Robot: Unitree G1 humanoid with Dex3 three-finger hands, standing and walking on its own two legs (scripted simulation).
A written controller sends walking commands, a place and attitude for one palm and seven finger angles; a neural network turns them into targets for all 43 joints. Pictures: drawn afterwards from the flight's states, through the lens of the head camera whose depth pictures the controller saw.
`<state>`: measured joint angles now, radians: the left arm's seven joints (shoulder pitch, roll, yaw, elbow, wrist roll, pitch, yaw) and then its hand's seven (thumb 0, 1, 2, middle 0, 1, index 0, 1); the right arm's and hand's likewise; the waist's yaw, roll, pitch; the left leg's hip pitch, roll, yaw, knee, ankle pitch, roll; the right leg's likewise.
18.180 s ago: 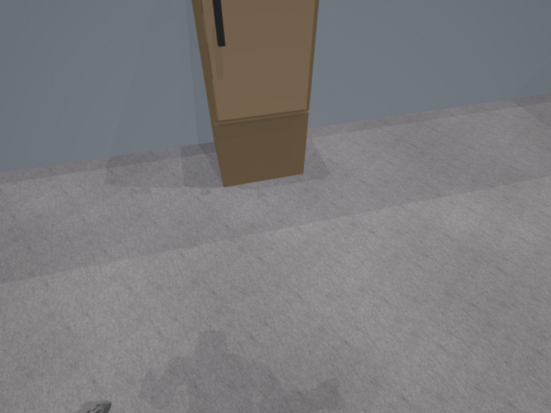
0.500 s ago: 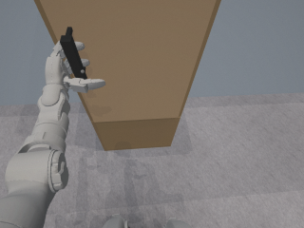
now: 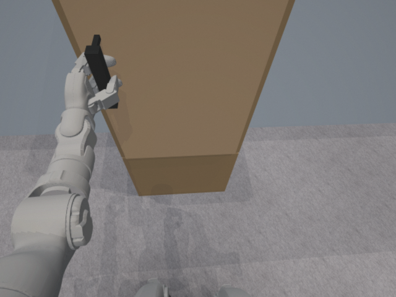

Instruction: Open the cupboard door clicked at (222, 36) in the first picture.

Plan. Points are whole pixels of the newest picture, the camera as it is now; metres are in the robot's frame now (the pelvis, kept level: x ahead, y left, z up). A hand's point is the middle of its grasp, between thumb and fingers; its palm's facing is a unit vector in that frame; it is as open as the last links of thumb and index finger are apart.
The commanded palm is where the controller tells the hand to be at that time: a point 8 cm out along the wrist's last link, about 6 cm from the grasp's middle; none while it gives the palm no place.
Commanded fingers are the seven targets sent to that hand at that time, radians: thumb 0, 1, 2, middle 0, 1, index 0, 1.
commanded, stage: pull the door open along its arc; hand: left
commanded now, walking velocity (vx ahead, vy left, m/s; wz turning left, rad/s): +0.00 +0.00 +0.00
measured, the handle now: (105, 73) +0.56 +0.17 +0.11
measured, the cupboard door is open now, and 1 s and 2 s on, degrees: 0 39 36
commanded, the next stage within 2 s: open thumb and fingers to let go in 1.02 s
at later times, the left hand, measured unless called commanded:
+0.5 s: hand (116, 118) +0.43 +0.13 +0.11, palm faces -0.01 -1.00 +0.02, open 6.4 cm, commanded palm +0.37 +0.18 +0.11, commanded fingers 0.00 0.90 0.90 -0.40 -1.35 -0.40 -1.35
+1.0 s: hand (171, 188) +0.28 +0.03 +0.12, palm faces +0.26 -0.97 +0.01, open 6.9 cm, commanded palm +0.22 +0.07 +0.11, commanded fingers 0.00 0.90 0.90 -0.40 -1.35 -0.40 -1.35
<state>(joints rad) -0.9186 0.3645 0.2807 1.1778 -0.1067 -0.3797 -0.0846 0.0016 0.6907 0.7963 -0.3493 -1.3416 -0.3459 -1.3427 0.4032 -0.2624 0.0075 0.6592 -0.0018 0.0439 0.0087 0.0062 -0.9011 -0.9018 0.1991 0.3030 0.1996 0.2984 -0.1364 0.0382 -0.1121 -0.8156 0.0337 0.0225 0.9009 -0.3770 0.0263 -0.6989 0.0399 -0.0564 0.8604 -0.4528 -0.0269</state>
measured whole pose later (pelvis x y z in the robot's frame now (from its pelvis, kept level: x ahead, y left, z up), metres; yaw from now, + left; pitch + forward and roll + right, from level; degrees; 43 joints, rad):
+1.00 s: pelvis +0.03 -0.04 +0.02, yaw +2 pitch +3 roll +1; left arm 0.27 -0.05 -0.29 -0.17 0.01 0.06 0.46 0.03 0.60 0.67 -0.28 -1.24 -0.31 -1.29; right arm 0.13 -0.15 0.05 0.48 -0.03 0.15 0.04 0.01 -0.90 -0.90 0.20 0.30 0.20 0.30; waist -0.02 0.04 -0.12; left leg -0.39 0.03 0.01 0.72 -0.37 -0.03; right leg -0.28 0.05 -0.07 0.70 -0.46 -0.07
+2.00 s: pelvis +0.00 -0.02 +0.02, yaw +3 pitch +3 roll +0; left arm 0.03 -0.09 -0.31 0.09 0.04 -0.06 0.56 -0.01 -0.50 0.30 -0.25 -0.58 -0.26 -0.58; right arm 0.15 -0.18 0.02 0.57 -0.04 0.07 0.01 0.01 -0.90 -0.90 0.20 0.30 0.20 0.30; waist 0.00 0.05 -0.07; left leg -0.48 0.00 -0.02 0.77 -0.34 -0.01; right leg -0.37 0.02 -0.09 0.77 -0.45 -0.06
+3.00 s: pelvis +0.01 -0.02 +0.01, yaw +2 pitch +5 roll +0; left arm 0.49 0.13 -0.14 -0.29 -0.12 -0.19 -0.01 -0.02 -0.50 0.30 -0.15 -0.30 -0.15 -0.30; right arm 0.25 -0.22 0.04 0.43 0.01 -0.04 -0.01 0.01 -0.90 -0.90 0.20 0.30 0.20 0.30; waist 0.01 0.05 -0.09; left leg -0.54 0.01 0.00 0.84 -0.39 0.00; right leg -0.43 0.02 -0.07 0.83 -0.49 -0.05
